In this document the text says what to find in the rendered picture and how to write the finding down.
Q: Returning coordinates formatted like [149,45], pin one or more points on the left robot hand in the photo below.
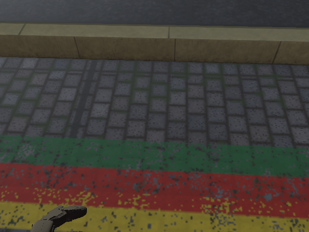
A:
[57,217]

